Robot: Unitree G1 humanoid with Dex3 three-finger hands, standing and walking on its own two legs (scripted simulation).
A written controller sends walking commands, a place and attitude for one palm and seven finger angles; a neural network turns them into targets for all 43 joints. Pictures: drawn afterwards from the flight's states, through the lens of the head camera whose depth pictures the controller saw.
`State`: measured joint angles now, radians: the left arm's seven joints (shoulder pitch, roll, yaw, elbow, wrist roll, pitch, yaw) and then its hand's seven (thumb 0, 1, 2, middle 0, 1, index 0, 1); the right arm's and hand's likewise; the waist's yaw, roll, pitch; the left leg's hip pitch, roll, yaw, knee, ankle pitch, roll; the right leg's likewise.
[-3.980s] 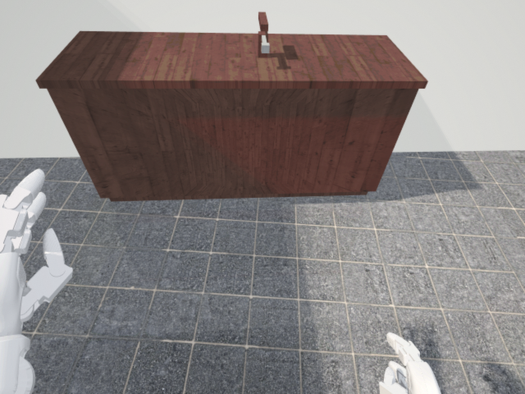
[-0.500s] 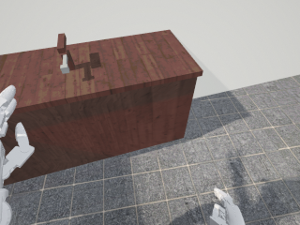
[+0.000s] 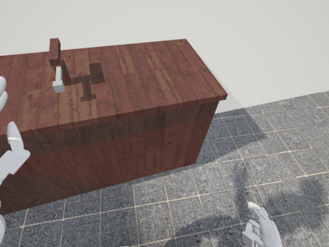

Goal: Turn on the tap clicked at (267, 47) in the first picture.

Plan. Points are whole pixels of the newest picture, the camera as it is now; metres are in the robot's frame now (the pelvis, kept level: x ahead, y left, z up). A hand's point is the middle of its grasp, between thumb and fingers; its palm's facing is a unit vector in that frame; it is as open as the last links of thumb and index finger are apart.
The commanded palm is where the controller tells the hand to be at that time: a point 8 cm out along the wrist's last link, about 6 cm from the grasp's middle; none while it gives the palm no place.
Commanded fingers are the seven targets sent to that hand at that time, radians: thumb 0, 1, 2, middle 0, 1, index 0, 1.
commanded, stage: take the last steps up to it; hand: left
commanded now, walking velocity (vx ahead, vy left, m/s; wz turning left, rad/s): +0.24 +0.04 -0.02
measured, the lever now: (58, 86) +0.56 +0.38 +0.03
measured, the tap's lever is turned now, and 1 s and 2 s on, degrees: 0 0 0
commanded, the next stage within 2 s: come to a stop and stand still in 0.66 s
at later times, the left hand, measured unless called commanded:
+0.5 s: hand (67, 122) +0.30 +0.21 +0.18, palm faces +0.41 -0.82 -0.40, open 7.4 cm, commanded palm +0.23 +0.26 +0.19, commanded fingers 0.00 0.90 0.90 -0.20 -0.30 -0.20 -0.30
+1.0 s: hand (66, 105) +0.33 +0.22 +0.19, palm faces +0.39 -0.83 -0.41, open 7.4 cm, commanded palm +0.27 +0.27 +0.19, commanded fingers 0.00 0.90 0.90 -0.20 -0.30 -0.20 -0.30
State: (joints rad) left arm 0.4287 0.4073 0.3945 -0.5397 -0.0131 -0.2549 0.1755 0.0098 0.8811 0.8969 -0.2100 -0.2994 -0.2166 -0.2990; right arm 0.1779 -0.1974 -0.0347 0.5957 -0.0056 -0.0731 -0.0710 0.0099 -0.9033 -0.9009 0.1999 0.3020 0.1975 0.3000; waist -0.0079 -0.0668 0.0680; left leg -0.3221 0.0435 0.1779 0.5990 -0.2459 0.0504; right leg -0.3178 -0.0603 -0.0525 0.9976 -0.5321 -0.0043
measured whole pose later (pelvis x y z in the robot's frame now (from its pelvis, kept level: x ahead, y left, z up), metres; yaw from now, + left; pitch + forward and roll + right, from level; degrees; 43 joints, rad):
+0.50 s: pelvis +0.07 -0.02 +0.01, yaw +0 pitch -1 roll +1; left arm 0.43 0.32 0.34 -0.45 -0.01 -0.21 0.16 0.01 0.88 0.90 -0.21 -0.30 -0.21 -0.30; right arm 0.18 -0.22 0.00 0.67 0.00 -0.06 -0.06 0.01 -0.90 -0.90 0.21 0.30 0.20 0.30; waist -0.01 0.00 0.05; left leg -0.45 0.04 0.06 1.05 -0.41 -0.02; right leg -0.27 -0.05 -0.16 0.54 -0.26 -0.05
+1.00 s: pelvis +0.11 -0.01 +0.01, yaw +0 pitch -2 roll +1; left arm 0.47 0.37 0.34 -0.54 -0.03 -0.18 0.15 0.01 0.89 0.90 -0.20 -0.30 -0.21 -0.30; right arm 0.20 -0.10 0.07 0.60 -0.02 -0.11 -0.03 0.01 -0.90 -0.90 0.21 0.30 0.20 0.30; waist 0.00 -0.02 0.06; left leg -0.25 0.05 0.11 0.49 -0.20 0.00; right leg -0.28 -0.02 -0.08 0.59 -0.34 0.02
